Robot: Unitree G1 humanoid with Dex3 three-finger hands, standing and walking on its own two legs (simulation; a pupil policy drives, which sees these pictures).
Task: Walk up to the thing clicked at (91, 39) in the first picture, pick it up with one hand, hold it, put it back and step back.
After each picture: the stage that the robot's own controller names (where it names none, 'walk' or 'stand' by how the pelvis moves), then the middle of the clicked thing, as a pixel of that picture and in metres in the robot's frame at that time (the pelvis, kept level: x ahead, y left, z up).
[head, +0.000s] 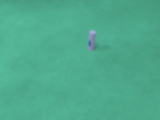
stand; (91, 41) +1.40 -0.08 -0.65
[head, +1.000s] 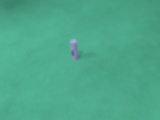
walk; (74, 50) +1.26 +0.20 -0.64
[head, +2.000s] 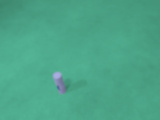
walk; (60, 83) +0.76 +0.29 -0.65
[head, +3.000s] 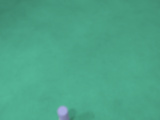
walk; (64, 118) +0.48 +0.19 -0.65
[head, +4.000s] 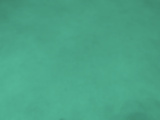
stand; out of the picture +0.38 +0.21 -0.65
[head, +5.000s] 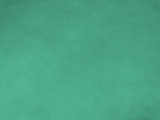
stand; out of the picture +0.39 +0.19 -0.66
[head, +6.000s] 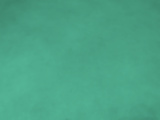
stand; out of the picture +0.40 +0.20 -0.66
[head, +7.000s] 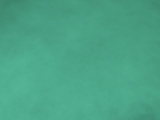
stand; out of the picture +0.38 +0.20 -0.66
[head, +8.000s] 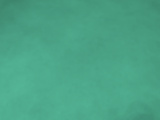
stand; out of the picture +0.38 +0.19 -0.66
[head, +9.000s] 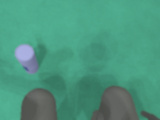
go down; (28, 61) +0.45 +0.21 -0.32
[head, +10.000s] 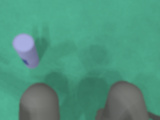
go down; (28, 54) +0.46 +0.21 -0.25
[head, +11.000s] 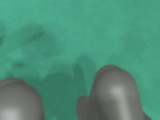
close in; out of the picture +0.45 +0.25 -0.17
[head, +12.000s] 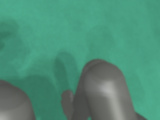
close; out of the picture +0.45 +0.27 -0.16
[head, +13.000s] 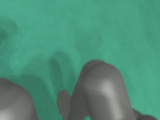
lift; out of the picture +0.44 +0.27 -0.17
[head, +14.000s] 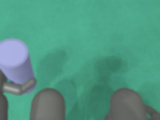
lift; (20, 72) +0.34 +0.21 -0.03
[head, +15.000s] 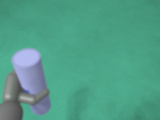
hold; (35, 86) +0.32 +0.17 +0.06
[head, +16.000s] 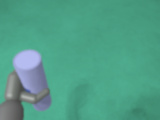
hold; (36, 85) +0.33 +0.17 +0.04
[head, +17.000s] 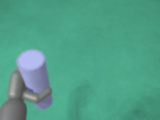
crouch; (38, 84) +0.33 +0.16 +0.04
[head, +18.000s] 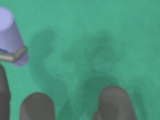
crouch; (11, 43) +0.46 +0.20 -0.05
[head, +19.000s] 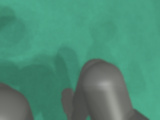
lower; out of the picture +0.46 +0.27 -0.17
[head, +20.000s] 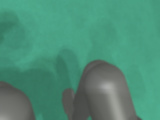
lower; out of the picture +0.45 +0.27 -0.17
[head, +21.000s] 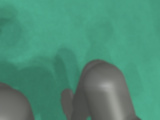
lower; out of the picture +0.47 +0.27 -0.16
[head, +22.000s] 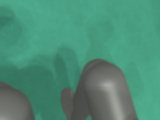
lower; out of the picture +0.46 +0.28 -0.17
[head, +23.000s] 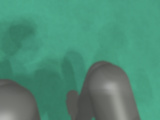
loosen; out of the picture +0.43 +0.24 -0.16
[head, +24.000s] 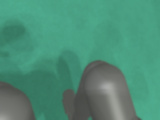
withdraw; out of the picture +0.44 +0.26 -0.17
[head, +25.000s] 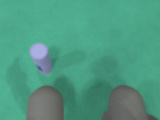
walk; (42, 61) +0.47 +0.19 -0.28
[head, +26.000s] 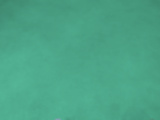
stand; out of the picture +0.39 +0.17 -0.59
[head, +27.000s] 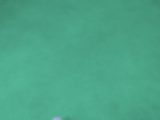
stand; out of the picture +0.40 +0.18 -0.60
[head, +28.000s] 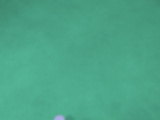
stand; out of the picture +0.40 +0.17 -0.62
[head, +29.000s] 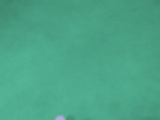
walk; out of the picture +0.41 +0.17 -0.65
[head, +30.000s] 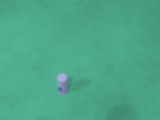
walk; (62, 84) +0.59 +0.14 -0.63
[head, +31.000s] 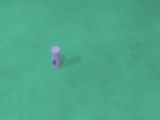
walk; (56, 58) +0.86 +0.21 -0.64
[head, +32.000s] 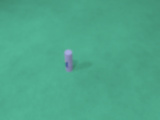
stand; (68, 61) +1.02 +0.17 -0.64
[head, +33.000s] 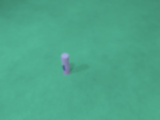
stand; (65, 64) +1.02 +0.19 -0.66
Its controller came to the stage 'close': yes
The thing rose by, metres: 0.68
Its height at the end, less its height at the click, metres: +0.00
